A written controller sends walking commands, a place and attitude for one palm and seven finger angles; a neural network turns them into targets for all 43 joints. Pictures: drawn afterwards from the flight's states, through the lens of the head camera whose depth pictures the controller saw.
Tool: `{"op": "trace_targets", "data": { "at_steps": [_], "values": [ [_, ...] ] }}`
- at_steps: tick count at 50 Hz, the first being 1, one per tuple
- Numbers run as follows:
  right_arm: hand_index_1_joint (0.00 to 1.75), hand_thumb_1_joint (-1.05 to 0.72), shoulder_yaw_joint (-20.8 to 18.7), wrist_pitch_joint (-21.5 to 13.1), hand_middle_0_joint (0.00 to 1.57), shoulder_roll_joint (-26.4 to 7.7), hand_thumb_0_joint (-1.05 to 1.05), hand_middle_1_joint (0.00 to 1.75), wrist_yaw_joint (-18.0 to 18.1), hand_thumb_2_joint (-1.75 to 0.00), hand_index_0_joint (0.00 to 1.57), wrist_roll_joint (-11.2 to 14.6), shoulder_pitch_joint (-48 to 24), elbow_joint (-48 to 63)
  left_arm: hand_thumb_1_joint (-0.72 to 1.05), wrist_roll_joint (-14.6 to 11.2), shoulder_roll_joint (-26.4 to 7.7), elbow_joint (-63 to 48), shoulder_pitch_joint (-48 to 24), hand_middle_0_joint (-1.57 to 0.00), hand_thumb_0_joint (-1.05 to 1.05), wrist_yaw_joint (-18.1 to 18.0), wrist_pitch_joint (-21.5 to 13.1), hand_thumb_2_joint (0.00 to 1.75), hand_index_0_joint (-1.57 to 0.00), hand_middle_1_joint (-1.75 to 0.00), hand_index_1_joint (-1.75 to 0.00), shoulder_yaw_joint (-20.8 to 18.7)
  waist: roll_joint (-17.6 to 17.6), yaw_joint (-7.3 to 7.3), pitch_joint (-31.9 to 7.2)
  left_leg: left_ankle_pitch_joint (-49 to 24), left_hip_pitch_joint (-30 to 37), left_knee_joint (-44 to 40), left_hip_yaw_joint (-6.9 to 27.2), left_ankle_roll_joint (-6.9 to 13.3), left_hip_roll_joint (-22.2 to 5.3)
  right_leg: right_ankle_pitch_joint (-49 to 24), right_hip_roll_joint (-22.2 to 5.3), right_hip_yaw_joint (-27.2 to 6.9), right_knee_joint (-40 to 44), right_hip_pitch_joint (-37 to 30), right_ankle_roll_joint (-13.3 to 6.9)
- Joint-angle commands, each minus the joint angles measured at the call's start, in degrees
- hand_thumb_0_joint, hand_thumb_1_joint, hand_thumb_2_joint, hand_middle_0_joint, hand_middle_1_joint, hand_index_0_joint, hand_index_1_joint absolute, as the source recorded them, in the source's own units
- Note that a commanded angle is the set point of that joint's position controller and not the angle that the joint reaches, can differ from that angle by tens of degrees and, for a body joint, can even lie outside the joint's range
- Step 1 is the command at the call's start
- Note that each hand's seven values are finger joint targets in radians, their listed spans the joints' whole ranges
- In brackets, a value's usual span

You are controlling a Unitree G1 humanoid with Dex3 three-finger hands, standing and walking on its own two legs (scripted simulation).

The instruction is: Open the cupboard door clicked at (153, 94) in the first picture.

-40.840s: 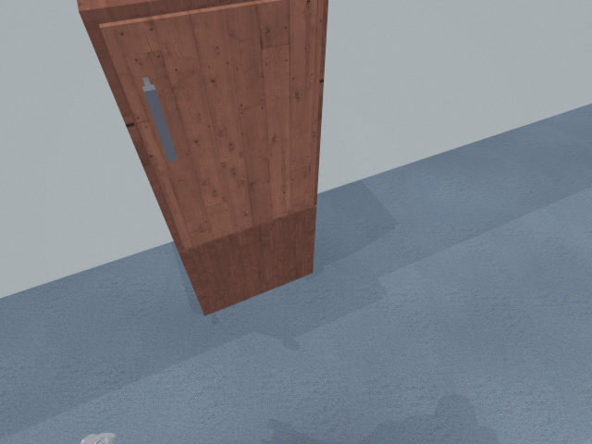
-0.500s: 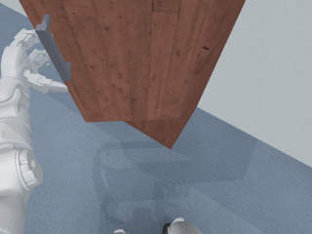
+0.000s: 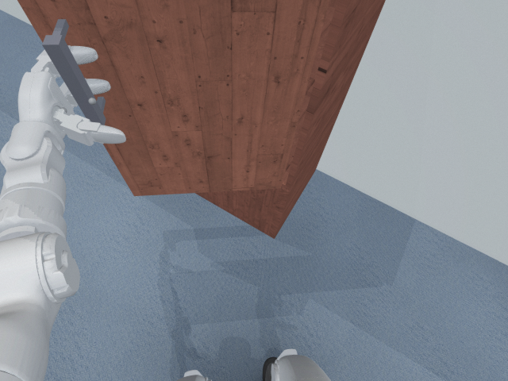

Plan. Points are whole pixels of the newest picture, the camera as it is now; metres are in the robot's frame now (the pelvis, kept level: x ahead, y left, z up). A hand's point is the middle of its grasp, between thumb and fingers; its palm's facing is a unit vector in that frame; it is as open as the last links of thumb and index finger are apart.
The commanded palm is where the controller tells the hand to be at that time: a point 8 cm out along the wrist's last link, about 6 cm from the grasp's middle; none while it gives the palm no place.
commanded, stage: slide the fingers in behind the handle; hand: left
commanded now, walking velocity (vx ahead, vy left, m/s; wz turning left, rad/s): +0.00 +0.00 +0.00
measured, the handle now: (81, 78) +0.57 +0.22 +0.12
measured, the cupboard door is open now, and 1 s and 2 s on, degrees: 36 37 61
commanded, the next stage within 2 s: close the thumb around the handle in 0.38 s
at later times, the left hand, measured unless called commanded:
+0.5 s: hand (85, 104) +0.51 +0.21 +0.12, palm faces -0.01 -1.00 -0.01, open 14.0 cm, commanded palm +0.49 +0.25 +0.11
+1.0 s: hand (91, 103) +0.51 +0.19 +0.12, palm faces +0.00 -1.00 -0.01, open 7.2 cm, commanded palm +0.48 +0.24 +0.11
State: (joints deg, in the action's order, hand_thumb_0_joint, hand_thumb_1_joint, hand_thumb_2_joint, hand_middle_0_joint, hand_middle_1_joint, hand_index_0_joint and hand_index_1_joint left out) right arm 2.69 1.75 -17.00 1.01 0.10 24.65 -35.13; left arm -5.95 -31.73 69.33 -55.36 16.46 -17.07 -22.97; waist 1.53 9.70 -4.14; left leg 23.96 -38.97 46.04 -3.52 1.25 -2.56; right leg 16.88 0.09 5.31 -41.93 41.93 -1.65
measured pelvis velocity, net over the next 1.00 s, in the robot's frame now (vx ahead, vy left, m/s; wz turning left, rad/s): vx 0.01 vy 0.01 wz -0.01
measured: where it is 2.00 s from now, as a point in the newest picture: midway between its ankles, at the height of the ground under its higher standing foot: outside the picture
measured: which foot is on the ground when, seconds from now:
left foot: down 0.00-1.00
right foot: down 0.00-1.00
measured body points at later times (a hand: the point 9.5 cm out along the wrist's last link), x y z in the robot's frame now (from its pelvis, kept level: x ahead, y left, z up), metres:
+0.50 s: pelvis +0.00 +0.01 +0.00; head +0.11 +0.01 +0.44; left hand +0.51 +0.26 +0.12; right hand +0.00 -0.27 -0.11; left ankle -0.03 +0.10 -0.70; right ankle +0.03 -0.11 -0.70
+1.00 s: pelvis +0.01 +0.01 +0.00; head +0.10 +0.01 +0.44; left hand +0.50 +0.25 +0.12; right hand +0.01 -0.26 -0.12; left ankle -0.03 +0.10 -0.70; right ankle +0.03 -0.11 -0.70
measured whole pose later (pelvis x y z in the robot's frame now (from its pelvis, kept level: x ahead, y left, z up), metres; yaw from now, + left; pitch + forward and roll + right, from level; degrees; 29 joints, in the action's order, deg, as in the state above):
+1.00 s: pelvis +0.01 +0.01 +0.00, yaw +0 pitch +16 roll -2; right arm 2.4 2.0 -16.3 0.4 -0.2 24.8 -35.6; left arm -6.5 -28.8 66.6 -52.0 15.3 -17.9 -22.4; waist 2.2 8.6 -5.0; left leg 24.6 -37.3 45.5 -3.9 1.7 -2.2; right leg 17.4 0.0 4.7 -41.5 40.5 -1.0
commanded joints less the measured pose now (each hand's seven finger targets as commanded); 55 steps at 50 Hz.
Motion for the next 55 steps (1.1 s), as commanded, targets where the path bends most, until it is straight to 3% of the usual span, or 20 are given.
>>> {"op": "trace_targets", "data": {
  "at_steps": [1,4,8,11,14,19,24,25,26,30,32,34,37,40,42,45,47,49,53,55],
  "values": [
    [0.3,-0.9,-3.83,-1.12,0.2,-9.61,0.0,0.3,0.46,-0.9,0.2,-0.09,9.18,2.48,-0.5,-0.3,-14.68,-13.32,-27.29,-0.3,0.0,0.05,-4.53,0.3,-0.3,-1.2,-1.2,-1.29,4.11,0.38,-25.56,-20.15,10.49,-4.31,4.45,0.79,1.71,-18.41,1.76,-4.86,2.6,-16.52,0.41],
    [0.3,-0.9,-4.04,-1.15,0.2,-9.48,0.0,0.3,0.4,-0.9,0.2,-0.09,9.14,2.71,-0.5,-0.78,-14.26,-15.22,-25.87,-0.3,0.0,0.51,-5.29,0.3,-0.3,-1.2,-1.2,-1.58,5.55,-0.44,-28.31,-23.69,12.54,-4.12,4.55,0.53,1.63,-21.12,1.84,-4.62,1.92,-17.47,0.21],
    [0.3,-0.9,-3.78,-1.03,0.2,-9.63,0.0,0.3,0.55,-0.9,0.2,0.15,8.49,2.82,-0.5,-1.31,-14.12,-13.33,-25.62,-0.3,0.0,0.75,-4.82,0.3,-0.3,-1.2,-1.2,-1.29,2.58,0.34,-23.41,-19.22,8.91,-4.64,3.89,1.11,1.85,-19.01,1.86,-4.97,2.92,-17.7,0.36],
    [0.3,-0.9,-3.49,-0.92,0.2,-9.68,0.0,0.3,0.72,-0.9,0.2,0.25,8.65,2.55,-0.5,-0.34,-14.98,-10.88,-25.88,-0.3,0.0,0.76,-3.87,0.3,-0.3,-1.2,-1.2,-1.1,3.75,0.53,-21.77,-17.32,7.24,-5.02,3.92,0.98,2.03,-17.28,1.58,-5.03,2.99,-16.82,0.43],
    [0.3,-0.9,-3.86,-1.26,0.2,-9.7,0.0,0.3,0.83,-0.9,0.2,0.01,8.94,3.0,-0.5,-0.9,-16.25,-14.98,-26.33,-0.3,0.0,0.94,-5.13,0.3,-0.3,-1.2,-1.2,-2.7,5.89,-0.38,-28.18,-22.06,11.52,-4.39,4.27,0.69,1.89,-20.51,1.7,-4.93,2.05,-18.07,0.26],
    [0.3,-0.9,-3.71,-0.97,0.2,-9.93,0.0,0.3,0.8,-0.9,0.2,0.15,8.88,2.74,-0.5,-1.53,-15.41,-10.79,-23.27,-0.3,0.0,1.87,-4.06,0.3,-0.3,-1.2,-1.2,-2.43,2.23,-0.09,-23.54,-20.57,8.22,-4.54,3.91,0.9,1.8,-20.47,1.78,-4.83,2.48,-17.91,0.46],
    [0.3,-0.9,-4.06,-0.82,0.2,-9.67,0.0,0.3,0.69,-0.9,0.2,-0.04,8.95,2.97,-0.5,-1.42,-14.86,-15.76,-25.01,-0.3,0.0,1.78,-5.02,0.3,-0.3,-1.2,-1.2,-1.86,6.97,-0.6,-27.81,-26.16,14.3,-3.93,5.12,0.2,1.4,-21.09,1.97,-4.07,1.67,-15.66,0.04],
    [0.3,-0.9,-3.97,-0.89,0.2,-9.41,0.0,0.3,0.55,-0.9,0.2,0.03,8.72,2.67,-0.44,-1.87,-11.99,-14.94,-25.53,-0.3,0.0,1.79,-4.81,0.32,-0.3,-1.21,-1.21,0.04,6.34,0.32,-26.22,-25.85,14.44,-3.97,5.15,0.12,1.27,-20.59,2.06,-3.87,2.0,-14.37,0.23],
    [0.3,-0.9,-4.18,-0.88,0.2,-9.65,0.0,0.3,0.55,-0.9,0.2,-0.02,8.95,2.34,-0.39,-2.02,-12.58,-14.85,-25.27,-0.31,0.0,1.63,-4.86,0.35,-0.31,-1.21,-1.21,-0.67,4.54,0.11,-25.76,-25.4,14.05,-3.98,5.31,0.17,1.17,-20.16,2.09,-3.73,2.15,-14.54,0.28],
    [0.3,-0.9,-4.12,-0.7,0.2,-9.59,0.0,0.3,0.39,-0.9,0.2,-0.11,9.07,2.19,-0.16,-1.57,-12.11,-14.98,-24.92,-0.32,0.0,0.96,-4.47,0.44,-0.32,-1.24,-1.24,-0.3,6.37,-0.13,-26.01,-28.18,15.17,-4.01,5.66,-0.12,1.12,-20.87,2.04,-3.53,1.78,-13.77,0.13],
    [0.3,-0.9,-4.11,-0.55,0.2,-9.64,0.0,0.3,0.39,-0.9,0.2,-0.11,9.02,1.99,-0.05,-1.22,-12.15,-12.91,-24.22,-0.33,0.0,0.43,-3.84,0.49,-0.33,-1.25,-1.25,-0.44,3.39,0.29,-23.28,-25.56,13.04,-4.22,5.43,0.16,1.11,-19.56,2.09,-3.42,2.17,-13.44,0.3],
    [0.3,-0.9,-4.11,-0.65,0.2,-9.54,0.0,0.3,0.4,-0.9,0.2,-0.3,8.99,2.16,0.06,-0.99,-12.95,-15.33,-25.91,-0.34,0.0,-0.08,-4.62,0.54,-0.34,-1.26,-1.26,-1.16,6.93,-0.5,-25.89,-27.8,14.97,-4.08,5.74,-0.25,1.22,-20.31,1.99,-3.53,1.62,-13.7,0.08],
    [0.3,-0.9,-4.13,-0.8,0.2,-9.4,0.0,0.3,0.26,-0.9,0.2,-0.3,8.88,2.13,0.23,-0.89,-12.21,-14.28,-25.11,-0.35,0.0,-0.42,-4.87,0.61,-0.35,-1.28,-1.28,-0.76,4.39,-0.24,-25.14,-26.96,14.33,-3.99,5.63,-0.19,1.09,-20.12,2.12,-3.46,1.74,-13.97,0.19],
    [0.3,-0.9,-4.23,-0.73,0.2,-9.24,0.0,0.3,0.09,-0.9,0.2,-0.31,8.89,2.48,0.4,-1.06,-12.15,-15.91,-23.68,-0.36,0.0,-0.56,-5.41,0.68,-0.36,-1.3,-1.3,-1.26,6.32,-1.02,-27.9,-31.08,16.52,-3.72,5.74,-0.52,1.01,-22.23,2.09,-3.49,1.28,-14.66,0.16],
    [0.3,-0.9,-4.25,-0.57,0.2,-9.13,0.0,0.3,-0.02,-0.9,0.2,-0.22,8.66,2.56,0.51,-1.13,-11.08,-14.87,-22.12,-0.37,0.0,-0.6,-4.93,0.73,-0.37,-1.31,-1.31,-0.72,3.74,-0.99,-25.9,-29.74,14.8,-3.94,5.3,-0.23,1.02,-22.4,2.17,-3.46,1.64,-15.31,0.27],
    [0.3,-0.9,-4.25,-0.46,0.2,-9.22,0.0,0.3,0.03,-0.9,0.2,-0.2,8.53,2.68,0.68,-0.9,-12.44,-15.96,-22.51,-0.38,0.0,-0.78,-5.11,0.8,-0.38,-1.33,-1.33,-1.5,4.17,-1.2,-26.58,-28.75,14.22,-4.2,4.96,0.0,1.24,-22.97,2.09,-3.82,1.68,-16.66,0.24],
    [0.3,-0.9,-4.14,-0.56,0.2,-8.94,0.0,0.3,0.08,-0.9,0.2,-0.07,8.12,2.51,0.79,-0.98,-9.96,-15.42,-23.16,-0.39,0.0,-0.51,-4.95,0.85,-0.39,-1.34,-1.34,0.63,4.32,-0.42,-23.88,-26.36,13.5,-4.59,4.75,0.07,1.31,-21.47,2.03,-3.65,2.19,-15.48,0.27],
    [0.3,-0.9,-4.19,-0.62,0.2,-9.32,0.0,0.3,0.21,-0.9,0.2,-0.19,8.42,2.33,0.9,-1.34,-11.87,-15.21,-23.15,-0.4,0.0,-0.62,-5.22,0.9,-0.4,-1.35,-1.35,-1.25,3.31,-0.85,-25.07,-26.11,13.5,-4.55,4.94,0.19,1.37,-21.52,2.14,-3.83,2.1,-16.41,0.18],
    [0.3,-0.9,-4.06,-0.98,0.2,-9.15,0.0,0.3,0.6,-0.9,0.2,-0.08,8.08,2.41,0.9,-1.35,-10.89,-15.19,-24.48,-0.4,0.0,-0.15,-5.52,0.9,-0.4,-1.35,-1.35,0.06,3.79,-0.25,-23.93,-23.52,12.52,-4.89,4.74,0.44,1.64,-20.34,1.92,-3.91,2.27,-16.26,0.17],
    [0.3,-0.9,-4.02,-1.09,0.2,-9.37,0.0,0.3,0.67,-0.9,0.2,-0.09,8.02,2.04,0.9,-1.37,-13.1,-14.38,-23.86,-0.4,0.0,-0.2,-5.41,0.9,-0.4,-1.35,-1.35,-1.61,3.2,-0.59,-24.38,-22.36,11.21,-4.69,4.31,0.54,1.76,-20.58,1.81,-4.43,2.46,-17.42,0.34]
  ]
}}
